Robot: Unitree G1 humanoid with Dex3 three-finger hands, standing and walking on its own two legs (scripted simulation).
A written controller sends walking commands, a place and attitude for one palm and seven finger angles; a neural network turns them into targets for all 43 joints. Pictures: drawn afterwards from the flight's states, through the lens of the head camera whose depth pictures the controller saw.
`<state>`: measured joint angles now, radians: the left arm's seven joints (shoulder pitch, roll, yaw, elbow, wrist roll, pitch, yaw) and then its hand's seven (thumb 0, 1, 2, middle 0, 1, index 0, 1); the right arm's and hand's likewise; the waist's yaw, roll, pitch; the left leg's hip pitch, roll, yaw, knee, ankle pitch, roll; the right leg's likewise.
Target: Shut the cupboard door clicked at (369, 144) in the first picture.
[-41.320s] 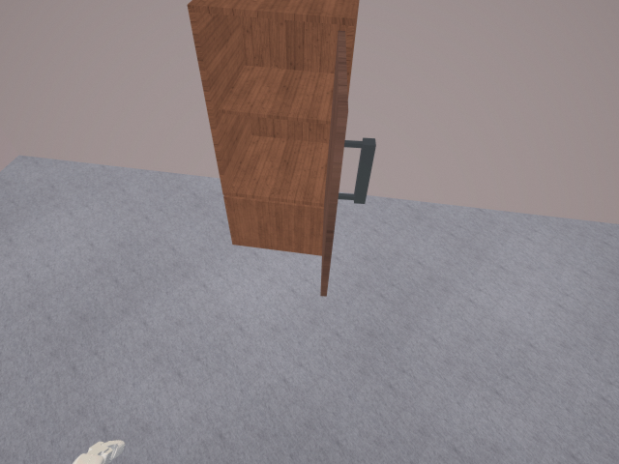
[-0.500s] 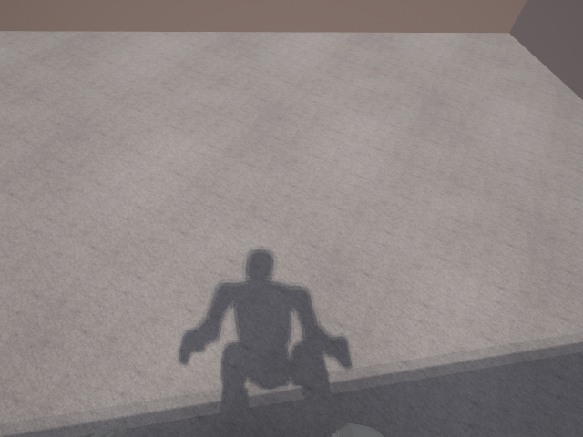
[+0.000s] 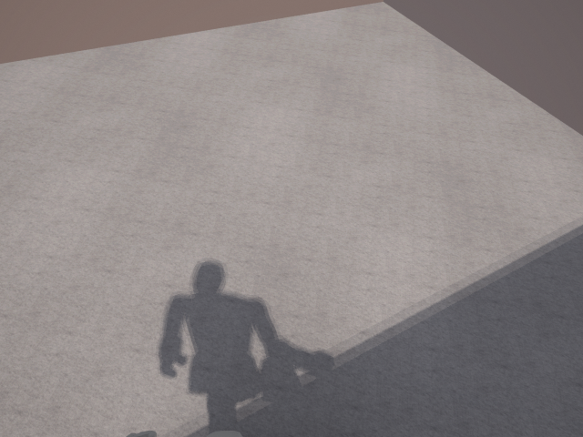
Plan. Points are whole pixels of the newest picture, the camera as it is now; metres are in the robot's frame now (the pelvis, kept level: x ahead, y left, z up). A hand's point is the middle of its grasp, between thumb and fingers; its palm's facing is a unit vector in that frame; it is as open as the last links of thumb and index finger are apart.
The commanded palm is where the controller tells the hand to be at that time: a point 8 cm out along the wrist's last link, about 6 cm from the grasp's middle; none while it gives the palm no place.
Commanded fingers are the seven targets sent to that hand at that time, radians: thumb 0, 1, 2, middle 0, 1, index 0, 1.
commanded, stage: turn to face it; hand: left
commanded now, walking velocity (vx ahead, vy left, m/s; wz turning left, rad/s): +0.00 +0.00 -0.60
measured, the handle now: out of the picture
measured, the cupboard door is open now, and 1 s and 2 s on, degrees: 59 59 59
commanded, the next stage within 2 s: none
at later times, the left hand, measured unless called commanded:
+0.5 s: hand (195, 411) +0.17 +0.16 -0.15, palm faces -0.32 -0.92 -0.24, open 7.4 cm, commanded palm none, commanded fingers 0.00 0.90 0.90 -0.20 -0.30 -0.20 -0.30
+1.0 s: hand (214, 406) +0.19 +0.13 -0.18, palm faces -0.52 -0.83 -0.19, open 7.4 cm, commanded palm none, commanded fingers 0.00 0.90 0.90 -0.20 -0.30 -0.20 -0.30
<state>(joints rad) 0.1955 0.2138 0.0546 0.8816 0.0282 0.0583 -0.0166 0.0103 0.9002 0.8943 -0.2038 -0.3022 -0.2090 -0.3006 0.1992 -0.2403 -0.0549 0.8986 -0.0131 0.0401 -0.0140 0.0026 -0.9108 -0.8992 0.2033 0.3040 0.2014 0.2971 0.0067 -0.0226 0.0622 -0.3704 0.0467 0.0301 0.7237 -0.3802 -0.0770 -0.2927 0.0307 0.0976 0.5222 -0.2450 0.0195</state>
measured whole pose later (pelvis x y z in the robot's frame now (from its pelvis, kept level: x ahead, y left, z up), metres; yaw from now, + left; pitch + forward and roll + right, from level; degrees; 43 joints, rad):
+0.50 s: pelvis +0.00 +0.00 +0.00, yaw -20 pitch -1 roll -1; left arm 0.14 0.24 0.08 0.88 0.02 0.08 -0.04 0.01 0.91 0.90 -0.20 -0.30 -0.20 -0.30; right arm 0.27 -0.22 -0.05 0.95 -0.03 0.02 -0.01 0.00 -0.90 -0.90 0.21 0.30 0.21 0.30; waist -0.02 0.02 0.08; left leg -0.21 0.19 0.33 0.61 -0.35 -0.03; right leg -0.30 -0.04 -0.08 0.67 -0.34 0.03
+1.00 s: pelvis +0.03 +0.00 +0.00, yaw -36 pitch +1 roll -1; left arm 0.22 0.24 0.08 0.92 0.01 0.07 -0.01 0.01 0.90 0.89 -0.20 -0.30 -0.21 -0.30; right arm 0.13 -0.22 -0.03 0.87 -0.02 0.01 -0.03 0.00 -0.91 -0.90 0.20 0.30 0.20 0.30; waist 0.03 -0.06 0.07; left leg -0.30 0.04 0.04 0.56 -0.29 -0.02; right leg -0.35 0.07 0.13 0.68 -0.40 0.01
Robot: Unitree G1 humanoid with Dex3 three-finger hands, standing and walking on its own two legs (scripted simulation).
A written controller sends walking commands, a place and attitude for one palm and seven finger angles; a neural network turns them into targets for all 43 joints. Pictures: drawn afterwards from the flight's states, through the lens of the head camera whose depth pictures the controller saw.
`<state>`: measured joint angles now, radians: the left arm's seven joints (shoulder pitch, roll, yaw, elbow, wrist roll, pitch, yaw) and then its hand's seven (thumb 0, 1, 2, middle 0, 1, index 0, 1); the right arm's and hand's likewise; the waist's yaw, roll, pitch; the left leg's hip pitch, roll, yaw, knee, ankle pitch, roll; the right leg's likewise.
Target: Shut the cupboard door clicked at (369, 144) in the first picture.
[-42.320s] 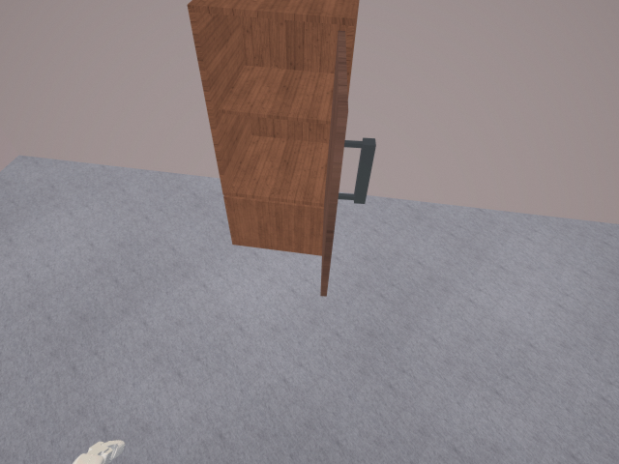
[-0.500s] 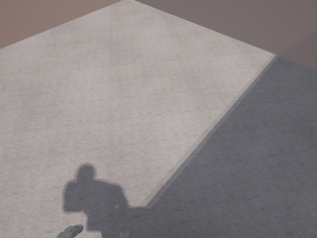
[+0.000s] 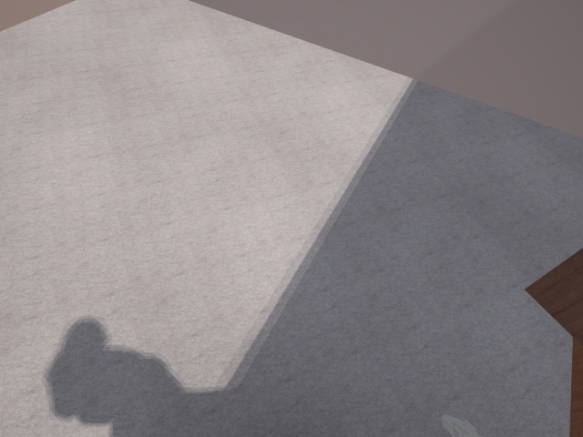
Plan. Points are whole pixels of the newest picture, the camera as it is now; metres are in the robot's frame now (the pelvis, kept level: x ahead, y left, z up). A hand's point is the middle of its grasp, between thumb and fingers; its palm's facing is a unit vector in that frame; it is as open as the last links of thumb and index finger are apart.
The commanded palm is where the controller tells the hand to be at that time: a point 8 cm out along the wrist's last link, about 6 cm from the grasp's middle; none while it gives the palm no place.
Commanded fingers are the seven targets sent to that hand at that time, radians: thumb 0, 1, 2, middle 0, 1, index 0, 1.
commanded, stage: turn to face it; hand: left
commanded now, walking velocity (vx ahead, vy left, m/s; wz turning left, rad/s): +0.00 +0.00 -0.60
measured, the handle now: out of the picture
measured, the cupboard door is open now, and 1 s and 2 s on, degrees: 59 59 59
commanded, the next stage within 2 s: take the last steps up to it in 1.52 s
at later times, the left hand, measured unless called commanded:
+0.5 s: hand (212, 404) +0.18 +0.13 -0.14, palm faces -0.30 -0.91 -0.28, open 7.4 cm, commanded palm none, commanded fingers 0.00 0.90 0.90 -0.20 -0.30 -0.20 -0.30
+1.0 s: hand (215, 364) +0.24 +0.14 -0.16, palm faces -0.53 -0.82 -0.21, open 7.4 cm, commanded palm none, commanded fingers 0.00 0.90 0.90 -0.20 -0.30 -0.20 -0.30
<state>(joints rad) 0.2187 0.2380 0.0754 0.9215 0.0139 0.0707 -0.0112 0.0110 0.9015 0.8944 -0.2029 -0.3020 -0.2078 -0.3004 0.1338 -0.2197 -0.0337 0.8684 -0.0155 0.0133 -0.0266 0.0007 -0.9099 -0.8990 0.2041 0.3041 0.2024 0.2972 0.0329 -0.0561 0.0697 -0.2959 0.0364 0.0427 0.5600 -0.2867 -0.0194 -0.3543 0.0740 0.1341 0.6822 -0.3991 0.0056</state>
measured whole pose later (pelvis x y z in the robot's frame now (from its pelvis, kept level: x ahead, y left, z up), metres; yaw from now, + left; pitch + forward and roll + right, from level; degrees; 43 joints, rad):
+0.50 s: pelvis +0.01 -0.03 +0.00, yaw -18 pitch +0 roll +0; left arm 0.15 0.21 0.05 0.87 0.02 0.04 -0.01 0.01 0.91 0.89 -0.20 -0.30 -0.20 -0.30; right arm 0.21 -0.29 -0.07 0.94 -0.02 0.07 -0.02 0.00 -0.91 -0.90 0.20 0.30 0.20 0.30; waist -0.01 0.06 0.10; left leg -0.45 0.11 0.07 1.12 -0.48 -0.08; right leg -0.28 0.00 -0.02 0.57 -0.29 -0.01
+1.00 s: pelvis +0.05 +0.00 +0.01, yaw -36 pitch +1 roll -3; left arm 0.18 0.29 0.10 0.91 0.02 0.09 -0.04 0.01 0.91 0.89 -0.20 -0.30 -0.20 -0.30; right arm 0.22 -0.19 -0.01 0.88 -0.03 0.01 -0.03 0.00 -0.91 -0.90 0.21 0.30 0.21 0.30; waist 0.02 -0.03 0.08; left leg -0.22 0.11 0.18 0.48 -0.27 0.02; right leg -0.48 -0.01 0.00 1.14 -0.42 0.07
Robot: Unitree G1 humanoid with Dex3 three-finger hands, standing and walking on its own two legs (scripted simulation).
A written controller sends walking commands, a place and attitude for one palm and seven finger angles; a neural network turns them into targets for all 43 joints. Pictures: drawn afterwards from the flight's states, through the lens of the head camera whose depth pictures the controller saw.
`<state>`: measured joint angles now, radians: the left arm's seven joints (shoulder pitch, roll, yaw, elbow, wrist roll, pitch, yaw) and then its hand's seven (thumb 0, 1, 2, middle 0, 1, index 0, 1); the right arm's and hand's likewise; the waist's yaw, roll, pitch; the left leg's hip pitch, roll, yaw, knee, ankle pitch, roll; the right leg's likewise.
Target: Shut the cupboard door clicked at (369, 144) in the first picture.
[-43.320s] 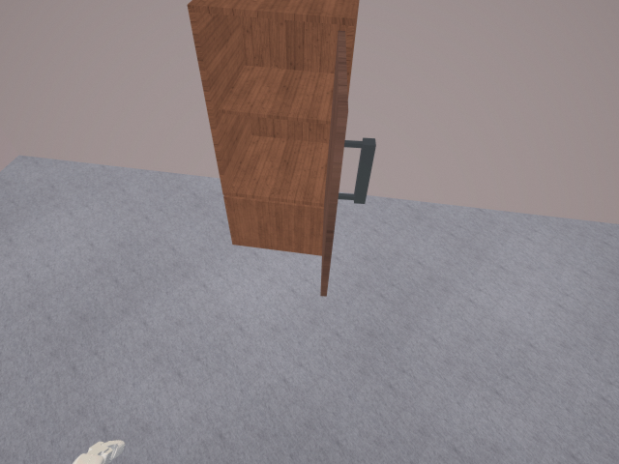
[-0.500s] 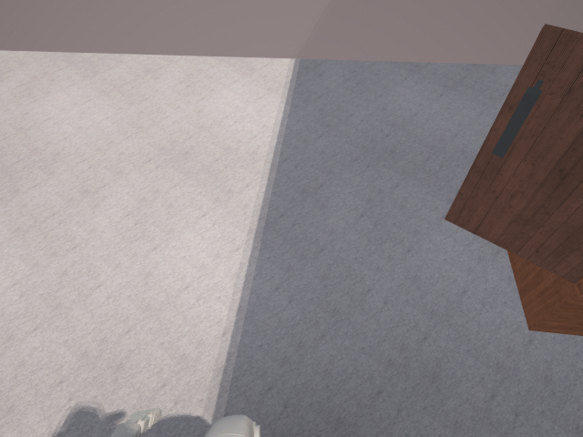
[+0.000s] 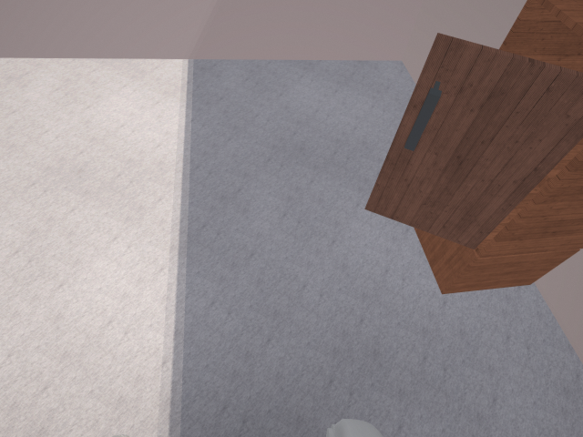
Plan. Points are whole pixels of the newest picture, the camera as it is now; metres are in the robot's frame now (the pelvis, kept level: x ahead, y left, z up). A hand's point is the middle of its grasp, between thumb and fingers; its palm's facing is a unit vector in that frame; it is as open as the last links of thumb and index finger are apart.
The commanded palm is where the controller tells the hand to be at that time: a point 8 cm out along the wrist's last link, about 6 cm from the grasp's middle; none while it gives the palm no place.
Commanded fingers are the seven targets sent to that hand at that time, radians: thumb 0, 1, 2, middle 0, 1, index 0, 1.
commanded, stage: turn to face it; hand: left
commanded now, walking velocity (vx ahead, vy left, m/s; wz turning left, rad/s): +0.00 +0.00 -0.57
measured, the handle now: (423, 116) +0.82 -0.26 -0.04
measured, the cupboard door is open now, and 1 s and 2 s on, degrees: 59 59 59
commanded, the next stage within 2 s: take the last steps up to it in 0.52 s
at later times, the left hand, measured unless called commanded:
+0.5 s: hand (217, 430) +0.14 +0.12 -0.16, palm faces -0.21 -0.96 -0.21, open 7.4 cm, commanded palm none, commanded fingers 0.00 0.90 0.90 -0.20 -0.30 -0.20 -0.30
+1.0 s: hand (217, 392) +0.20 +0.13 -0.17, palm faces -0.38 -0.91 -0.17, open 7.4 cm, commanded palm none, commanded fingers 0.00 0.90 0.90 -0.20 -0.30 -0.20 -0.30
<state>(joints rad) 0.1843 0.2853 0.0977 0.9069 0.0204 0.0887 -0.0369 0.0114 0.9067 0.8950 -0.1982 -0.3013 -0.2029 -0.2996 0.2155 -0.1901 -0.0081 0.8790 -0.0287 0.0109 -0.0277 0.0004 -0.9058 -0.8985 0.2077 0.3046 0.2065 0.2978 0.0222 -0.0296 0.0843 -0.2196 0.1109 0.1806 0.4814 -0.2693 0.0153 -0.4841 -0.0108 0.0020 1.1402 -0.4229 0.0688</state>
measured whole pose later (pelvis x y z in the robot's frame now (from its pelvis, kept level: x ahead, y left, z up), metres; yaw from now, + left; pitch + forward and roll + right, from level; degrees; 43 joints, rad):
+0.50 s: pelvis +0.02 -0.05 +0.00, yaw -12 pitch +1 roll +0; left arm 0.18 0.18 0.04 0.93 0.02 0.03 0.00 0.01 0.90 0.89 -0.20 -0.30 -0.21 -0.30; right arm 0.21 -0.24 -0.05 0.95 -0.02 0.05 -0.01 0.00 -0.91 -0.90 0.20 0.30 0.20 0.30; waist -0.02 0.02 0.05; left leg -0.47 0.08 0.03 0.99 -0.38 -0.09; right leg -0.20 0.02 0.00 0.45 -0.26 -0.03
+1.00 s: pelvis +0.07 -0.04 +0.01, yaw -23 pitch +0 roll -2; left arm 0.23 0.26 0.08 1.01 0.04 0.07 -0.05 0.01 0.91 0.90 -0.20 -0.30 -0.20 -0.30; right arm 0.40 -0.16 -0.02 1.03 -0.04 -0.04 -0.03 0.00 -0.91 -0.90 0.21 0.30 0.21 0.30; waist -0.03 -0.04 0.02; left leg -0.08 0.10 0.20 0.35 -0.26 -0.01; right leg -0.52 -0.05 0.00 1.03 -0.25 0.04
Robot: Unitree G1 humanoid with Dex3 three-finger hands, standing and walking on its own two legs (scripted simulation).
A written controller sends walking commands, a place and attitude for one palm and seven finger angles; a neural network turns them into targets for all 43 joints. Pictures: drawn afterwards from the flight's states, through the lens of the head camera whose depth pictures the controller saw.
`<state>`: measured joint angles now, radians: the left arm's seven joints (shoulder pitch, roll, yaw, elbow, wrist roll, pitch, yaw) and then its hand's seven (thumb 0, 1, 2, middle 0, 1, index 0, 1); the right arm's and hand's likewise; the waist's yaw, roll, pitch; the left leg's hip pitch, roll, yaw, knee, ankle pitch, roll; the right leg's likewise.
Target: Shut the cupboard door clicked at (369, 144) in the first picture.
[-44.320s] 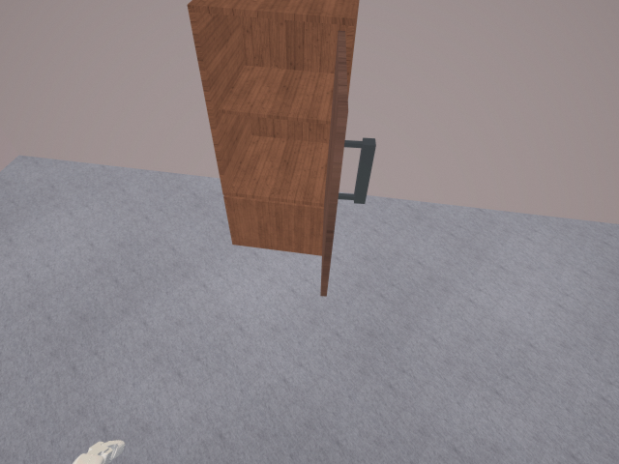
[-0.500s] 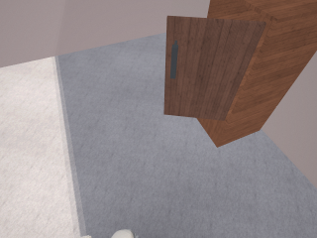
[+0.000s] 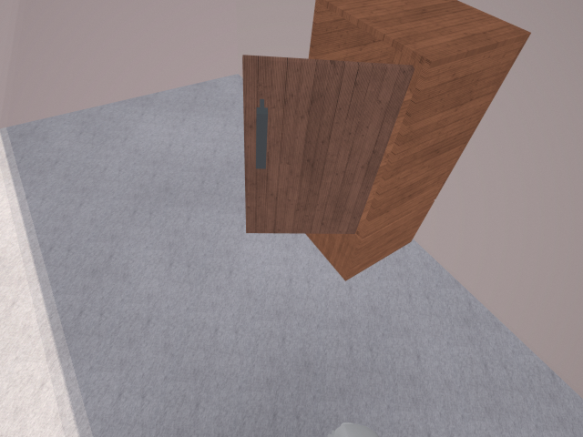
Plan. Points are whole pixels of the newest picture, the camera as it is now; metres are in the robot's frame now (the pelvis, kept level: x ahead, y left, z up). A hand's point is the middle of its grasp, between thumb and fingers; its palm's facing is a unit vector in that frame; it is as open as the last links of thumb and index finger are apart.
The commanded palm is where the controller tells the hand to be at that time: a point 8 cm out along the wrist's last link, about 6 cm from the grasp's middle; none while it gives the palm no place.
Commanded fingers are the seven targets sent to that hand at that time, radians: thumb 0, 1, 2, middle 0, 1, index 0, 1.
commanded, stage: take the last steps up to it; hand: left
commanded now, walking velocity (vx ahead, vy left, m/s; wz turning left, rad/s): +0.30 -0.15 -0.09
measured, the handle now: (261, 134) +0.77 +0.09 -0.05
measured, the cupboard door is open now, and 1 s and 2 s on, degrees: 59 59 59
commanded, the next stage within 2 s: come to a stop and stand still in 0.68 s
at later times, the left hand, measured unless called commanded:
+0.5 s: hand (248, 429) +0.17 +0.06 -0.18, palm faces +0.07 -0.98 -0.21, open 7.2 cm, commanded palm none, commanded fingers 0.00 0.90 0.90 -0.20 -0.30 -0.20 -0.30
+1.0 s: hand (263, 351) +0.30 +0.05 -0.20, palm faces +0.09 -0.97 -0.21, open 7.3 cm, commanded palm none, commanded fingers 0.00 0.90 0.90 -0.20 -0.30 -0.20 -0.30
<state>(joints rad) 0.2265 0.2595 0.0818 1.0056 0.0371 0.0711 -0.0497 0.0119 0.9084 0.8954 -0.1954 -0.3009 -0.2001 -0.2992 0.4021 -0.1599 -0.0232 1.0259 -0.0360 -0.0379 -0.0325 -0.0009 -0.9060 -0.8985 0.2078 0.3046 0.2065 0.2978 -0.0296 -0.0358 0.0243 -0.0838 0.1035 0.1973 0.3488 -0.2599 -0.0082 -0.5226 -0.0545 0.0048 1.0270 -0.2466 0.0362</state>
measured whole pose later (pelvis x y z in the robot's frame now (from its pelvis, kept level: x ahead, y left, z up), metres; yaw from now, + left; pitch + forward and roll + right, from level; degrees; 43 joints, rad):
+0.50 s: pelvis +0.15 -0.12 -0.01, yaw +2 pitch +0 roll -2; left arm 0.27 0.17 0.04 1.07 0.02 -0.06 0.01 -0.01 0.94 0.89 -0.20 -0.30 -0.21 -0.30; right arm 0.22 -0.19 -0.06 1.01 -0.04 0.00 0.00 0.00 -0.91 -0.90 0.20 0.30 0.20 0.30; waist -0.02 0.04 0.01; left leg -0.53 0.10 0.07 0.97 -0.27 -0.02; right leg -0.11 0.06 -0.16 0.31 -0.22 -0.08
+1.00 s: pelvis +0.29 -0.14 -0.02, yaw +3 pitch -2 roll +2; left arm 0.24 0.18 0.03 1.06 0.03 0.01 0.03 0.02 0.92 0.89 -0.20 -0.30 -0.20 -0.30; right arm 0.22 -0.16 -0.02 1.08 -0.01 0.02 -0.03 -0.01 -0.94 -0.90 0.21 0.30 0.20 0.30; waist 0.02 -0.05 0.09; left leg -0.23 0.01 0.10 0.54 -0.27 0.01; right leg -0.30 -0.06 0.02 0.58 -0.23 0.02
